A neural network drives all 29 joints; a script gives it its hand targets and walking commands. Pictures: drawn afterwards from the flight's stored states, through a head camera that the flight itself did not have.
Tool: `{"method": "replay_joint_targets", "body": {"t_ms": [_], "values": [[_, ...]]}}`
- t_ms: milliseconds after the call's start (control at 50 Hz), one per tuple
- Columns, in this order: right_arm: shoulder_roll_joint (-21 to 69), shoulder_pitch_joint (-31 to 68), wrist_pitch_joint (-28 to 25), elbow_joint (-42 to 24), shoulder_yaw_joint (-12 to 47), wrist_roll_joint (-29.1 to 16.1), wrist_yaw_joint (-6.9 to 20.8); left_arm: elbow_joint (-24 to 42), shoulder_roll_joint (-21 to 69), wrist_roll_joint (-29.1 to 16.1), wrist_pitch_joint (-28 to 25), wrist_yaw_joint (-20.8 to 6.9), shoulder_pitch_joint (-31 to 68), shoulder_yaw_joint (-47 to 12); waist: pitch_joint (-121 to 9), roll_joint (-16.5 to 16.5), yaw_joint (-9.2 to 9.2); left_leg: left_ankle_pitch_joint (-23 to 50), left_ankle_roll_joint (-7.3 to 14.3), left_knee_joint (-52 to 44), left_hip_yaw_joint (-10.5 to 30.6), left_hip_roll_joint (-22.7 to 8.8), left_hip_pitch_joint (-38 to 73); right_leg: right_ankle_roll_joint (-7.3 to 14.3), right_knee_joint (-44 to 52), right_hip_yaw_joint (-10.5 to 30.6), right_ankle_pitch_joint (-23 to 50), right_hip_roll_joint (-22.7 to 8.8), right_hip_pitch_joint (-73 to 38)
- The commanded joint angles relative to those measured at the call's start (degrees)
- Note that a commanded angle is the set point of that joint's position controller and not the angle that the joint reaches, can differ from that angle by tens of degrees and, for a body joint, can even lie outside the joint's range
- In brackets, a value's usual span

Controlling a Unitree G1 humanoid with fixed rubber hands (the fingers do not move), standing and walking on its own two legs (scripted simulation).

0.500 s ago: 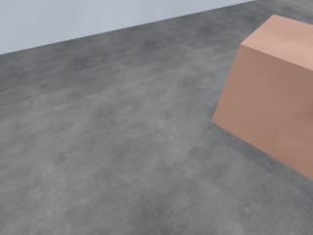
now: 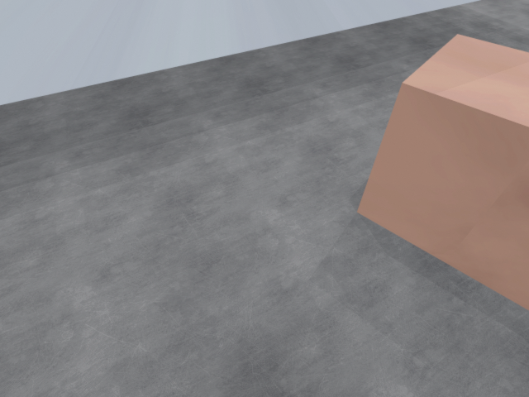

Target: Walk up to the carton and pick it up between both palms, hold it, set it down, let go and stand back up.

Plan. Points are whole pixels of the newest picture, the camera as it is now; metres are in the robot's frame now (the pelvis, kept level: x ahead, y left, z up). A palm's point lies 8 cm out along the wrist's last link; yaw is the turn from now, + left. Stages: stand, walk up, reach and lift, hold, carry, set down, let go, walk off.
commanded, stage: stand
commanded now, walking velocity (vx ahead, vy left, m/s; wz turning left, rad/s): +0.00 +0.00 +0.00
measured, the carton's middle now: out of the picture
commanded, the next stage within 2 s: none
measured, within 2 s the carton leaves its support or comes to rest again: neither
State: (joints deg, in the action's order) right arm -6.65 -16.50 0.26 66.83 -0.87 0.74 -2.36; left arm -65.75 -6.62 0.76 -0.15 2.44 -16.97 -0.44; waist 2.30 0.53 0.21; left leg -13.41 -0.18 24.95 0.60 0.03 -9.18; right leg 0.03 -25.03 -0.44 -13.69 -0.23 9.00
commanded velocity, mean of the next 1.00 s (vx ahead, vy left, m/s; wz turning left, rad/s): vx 0.00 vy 0.00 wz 0.00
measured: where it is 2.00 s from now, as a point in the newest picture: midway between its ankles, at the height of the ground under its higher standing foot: outside the picture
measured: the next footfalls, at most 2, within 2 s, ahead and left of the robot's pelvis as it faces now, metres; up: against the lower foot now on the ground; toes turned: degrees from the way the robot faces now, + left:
none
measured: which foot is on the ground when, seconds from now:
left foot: down 0.00-1.00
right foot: down 0.00-1.00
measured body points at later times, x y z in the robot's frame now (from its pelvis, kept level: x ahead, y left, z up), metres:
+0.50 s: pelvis -0.01 +0.00 +0.00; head -0.01 +0.00 +0.45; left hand -0.04 +0.20 -0.16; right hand -0.04 -0.20 -0.17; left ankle +0.00 +0.12 -0.74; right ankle +0.00 -0.12 -0.74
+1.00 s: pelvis -0.01 +0.00 +0.00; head +0.00 +0.00 +0.45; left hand -0.04 +0.20 -0.16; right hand -0.04 -0.20 -0.17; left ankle +0.00 +0.12 -0.74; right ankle +0.00 -0.12 -0.74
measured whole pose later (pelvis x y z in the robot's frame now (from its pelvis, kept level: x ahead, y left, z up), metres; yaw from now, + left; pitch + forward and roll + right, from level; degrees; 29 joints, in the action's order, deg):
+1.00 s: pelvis -0.01 +0.00 +0.00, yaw +0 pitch -1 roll +0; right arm -5.4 -18.4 -0.2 66.0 -0.6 0.8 -2.1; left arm -65.4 -5.9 0.8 -0.4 2.2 -18.7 -0.3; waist 1.2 0.7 -0.1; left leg -12.1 -0.2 24.6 0.4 0.0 -11.5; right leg 0.0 -24.9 0.3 -12.4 -0.1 11.6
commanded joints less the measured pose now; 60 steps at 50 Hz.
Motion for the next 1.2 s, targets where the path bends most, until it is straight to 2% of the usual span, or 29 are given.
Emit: {"method": "replay_joint_targets", "body": {"t_ms": [0, 40, 60, 140, 180, 200, 260, 280, 320, 340, 400, 460, 580, 640, 680, 700, 720, 780, 800, 840, 880, 900, 960, 980, 1020, 1040, 1100, 1140, 1180], "values": [[-2.94, -4.36, -0.37, -0.66, -0.28, -0.25, -0.01, 0.68, -3.46, 0.11, -0.37, 0.39, -3.45, 0.68, 3.65, -1.31, 0.43, 5.56, 1.44, -4.54, 3.61, -3.8, -1.74, 2.22, 5.21, 4.33, 4.67, -4.11, 3.02], [-4.56, -4.42, -0.32, -0.11, -0.75, 0.24, -0.29, 0.14, -4.51, 0.1, -0.49, 0.38, -5.64, 0.81, 2.75, 1.18, -0.35, 5.08, 1.64, -4.59, 3.19, -3.74, -1.12, 2.28, 5.95, 5.15, 3.91, -4.69, 2.65], [-4.37, -3.74, -0.63, -0.62, -0.65, 0.19, -0.12, 0.33, -4.95, -0.36, -0.38, 0.24, -4.21, 0.97, 2.05, -0.2, -0.1, 4.76, 1.94, -5.02, 3.81, -4.14, -3.12, 1.94, 4.87, 4.52, 4.33, -3.74, -0.05], [-5.5, -2.53, -0.54, -0.68, -0.98, -0.05, -0.58, -0.54, -5.46, 0.06, -0.44, 0.25, -6.96, 1.44, 2.71, 0.41, -1.42, 3.45, 1.77, -5.82, 4.19, -4.2, -4.19, 2.18, 5.42, 4.61, 3.36, -4.15, 0.6], [-1.95, -4.89, -0.43, -0.15, -0.15, -0.12, -0.07, -0.54, -5.18, 0.1, -0.41, 0.4, -6.29, 0.9, 4.41, -1.23, 0.28, 3.34, 1.35, -5.13, 3.51, -3.56, -3.46, 2.0, 5.89, 4.9, 1.14, -3.96, 3.06], [-1.39, -4.87, -0.35, -0.3, 0.08, -0.01, 0.02, 0.0, -5.0, 0.12, -0.29, 0.24, -5.07, 1.16, 3.5, -2.19, -0.34, 3.67, 1.26, -4.73, 3.75, -3.66, -4.35, 1.8, 6.09, 4.17, 1.35, -3.84, 1.34], [-2.24, -4.53, -0.12, -0.76, -0.03, 0.0, -0.33, 0.45, -3.26, -0.05, -0.52, 0.36, -4.9, 0.68, 3.37, -0.88, -0.39, 2.94, 1.18, -4.91, 3.49, -3.85, -2.51, 2.22, 6.69, 4.72, 1.2, -4.0, 4.27], [-2.49, -4.22, -0.27, -0.69, -0.02, 0.15, -0.11, -0.01, -3.05, -0.2, -0.49, 0.42, -4.69, 0.72, 3.24, 1.31, -0.04, 2.89, 1.11, -4.83, 2.72, -3.5, -4.1, 2.07, 6.18, 4.64, 1.61, -4.03, 3.01], [-1.5, -3.89, -0.57, -1.05, 0.39, 0.1, -0.28, 0.4, -4.51, 0.12, -0.52, 0.29, -5.45, 1.17, 2.72, -1.54, -0.88, 2.4, 1.68, -5.15, 3.61, -4.26, -3.31, 1.95, 5.96, 4.22, 1.43, -3.6, 3.71], [-3.49, -5.2, -0.46, -0.3, -0.23, 0.11, -0.49, 0.39, -2.57, 0.16, -0.69, 0.05, -4.59, 0.59, 2.81, 0.55, 0.06, 3.77, 1.41, -4.47, 3.46, -3.88, -2.17, 2.24, 6.13, 4.74, 2.01, -4.01, 3.73], [-4.62, -5.84, -0.33, -0.73, -0.52, 0.29, -0.12, -0.22, -2.1, -0.36, -0.37, 0.16, -6.48, 0.25, 4.37, -2.41, 0.18, 1.1, 1.34, -5.59, 3.35, -4.2, -4.31, 1.77, 6.09, 4.68, 0.47, -3.43, 4.0], [-1.73, -5.94, -0.38, -0.21, 0.49, 0.17, -0.04, 0.56, -6.0, 0.15, -0.26, -0.14, -6.35, 1.32, 5.63, 2.11, -0.27, 0.27, 1.06, -5.49, 3.48, -3.76, -4.7, 2.01, 6.52, 4.6, -1.18, -4.0, 4.96], [-2.18, -6.35, -0.48, -0.75, 0.08, -0.12, -0.18, 0.28, -2.9, 0.01, -0.42, -0.05, -5.03, 0.83, 4.18, -1.62, -0.07, 0.31, 1.62, -5.77, 4.04, -3.93, -5.47, 2.38, 5.75, 5.31, -0.32, -4.01, 3.74], [-4.23, -4.92, -0.74, -1.36, -0.44, 0.24, -0.13, 0.01, -3.27, 0.19, -0.47, 0.15, -6.69, 0.96, 3.57, -0.01, -0.73, 2.08, 1.72, -4.97, 3.91, -4.18, -5.57, 2.24, 6.56, 4.89, 0.51, -3.77, 2.82], [-2.88, -6.7, -0.76, -0.97, -0.24, -0.04, 0.13, 0.28, -4.35, -0.28, -0.54, 0.17, -6.39, 1.02, 3.37, -1.31, -0.14, 1.19, 1.3, -5.81, 3.68, -3.44, -6.35, 2.35, 7.04, 5.28, -1.92, -4.16, 3.73], [-2.62, -5.24, -0.67, -1.32, 0.01, 0.3, -0.08, 0.42, -2.97, -0.08, -0.49, -0.1, -7.24, 1.05, 3.87, -1.18, -1.44, 0.36, 1.62, -5.24, 3.81, -3.79, -4.95, 2.11, 7.03, 5.27, -1.77, -3.99, 4.07], [-2.58, -5.94, -0.62, -0.91, -0.13, 0.06, -0.1, 1.03, -3.84, 0.18, -0.63, 0.03, -5.91, 1.22, 2.99, -0.17, -0.26, 1.07, 1.35, -4.85, 3.39, -3.46, -5.31, 2.46, 6.55, 5.09, -0.52, -3.84, 3.68], [-2.98, -7.14, -0.4, -0.74, -0.21, 0.15, 0.04, 0.42, -3.08, -0.12, -0.46, 0.08, -7.67, 0.99, 2.54, 0.92, -0.57, -0.81, 1.42, -5.67, 3.59, -3.41, -3.28, 2.51, 5.99, 5.11, -2.32, -3.66, 6.13], [-3.52, -7.25, -0.83, -0.82, -0.35, 0.02, 0.14, 0.6, -2.0, -0.26, -0.59, 0.15, -6.03, 0.5, 2.59, 1.28, 0.53, 0.32, 1.78, -5.98, 4.32, -4.2, -3.03, 2.35, 5.41, 5.13, 0.38, -3.77, 5.01], [-3.07, -5.74, -0.64, -1.38, -0.17, -0.01, 0.16, 0.82, -3.0, -0.1, -0.87, 0.15, -6.32, 1.06, 2.88, -0.69, -0.75, 0.25, 1.62, -5.51, 3.45, -3.99, -5.97, 2.18, 5.91, 4.99, -0.65, -3.69, 3.79], [-3.69, -6.46, -0.69, -1.18, -0.53, 0.0, -0.26, 1.14, -3.02, -0.12, -0.82, -0.12, -6.04, 0.87, 3.82, 3.13, -0.23, -0.15, 1.75, -5.83, 3.67, -3.67, -4.25, 2.4, 6.04, 5.89, -0.52, -4.06, 6.04], [-3.02, -7.58, -0.56, -0.68, -0.45, -0.1, -0.06, 1.0, -3.0, 0.16, -0.65, -0.02, -5.02, 0.79, 5.18, 1.4, 0.42, 0.17, 1.56, -5.78, 3.85, -3.71, -5.11, 2.27, 5.61, 5.11, 0.91, -3.93, 5.77], [-4.07, -6.73, -0.97, -1.65, -0.52, -0.08, 0.04, 0.38, -4.29, -0.07, -0.65, 0.03, -8.27, 0.92, 2.61, -2.85, -0.55, 0.74, 2.16, -5.58, 4.24, -4.27, -4.02, 2.14, 6.31, 5.41, -0.7, -3.58, 4.21], [-3.92, -6.32, -0.84, -1.39, -0.82, -0.03, 0.12, 0.36, -5.07, -0.11, -0.67, -0.05, -7.42, 1.1, 2.96, -0.17, -0.16, 2.0, 1.62, -5.12, 3.53, -3.53, -3.9, 2.34, 6.68, 5.92, -0.79, -4.19, 4.96], [-2.13, -6.51, -0.85, -1.52, -0.37, -0.31, 0.15, 0.99, -2.85, 0.03, -0.55, 0.21, -5.61, 0.93, 4.41, -2.65, -0.22, 1.72, 1.67, -5.05, 3.63, -3.54, -5.38, 2.34, 6.87, 5.39, -2.07, -4.24, 4.88], [-2.37, -7.2, -0.94, -1.37, -0.25, -0.14, 0.2, 1.14, -3.25, 0.16, -0.82, 0.12, -5.29, 0.97, 2.69, -1.98, 0.23, 4.15, 1.7, -5.31, 3.86, -4.07, -3.98, 2.59, 5.95, 4.98, 1.53, -4.19, 3.73], [-3.58, -6.95, -0.79, -0.79, -0.97, 0.04, 0.02, 0.4, -2.35, -0.25, -0.91, -0.01, -7.23, 0.8, 1.93, 2.38, -0.51, 2.91, 1.25, -5.42, 3.68, -3.9, -3.2, 2.15, 5.74, 4.76, 3.43, -3.61, 3.52], [-2.17, -7.56, -0.98, -1.16, -0.23, -0.06, -0.16, 0.36, -4.24, -0.01, -1.06, 0.01, -6.68, 1.19, 3.13, -1.41, 0.07, 4.74, 1.38, -5.93, 4.56, -4.73, -5.57, 2.12, 4.74, 3.98, 5.29, -4.09, 1.27], [-3.51, -7.39, -1.19, -1.07, -0.48, -0.2, -0.29, -0.16, -2.8, -0.24, -0.91, 0.13, -7.57, 0.67, 1.97, -1.54, -0.57, 4.57, 1.85, -5.49, 4.52, -4.3, -2.78, 1.99, 5.01, 4.61, 4.57, -3.97, 1.96]]}}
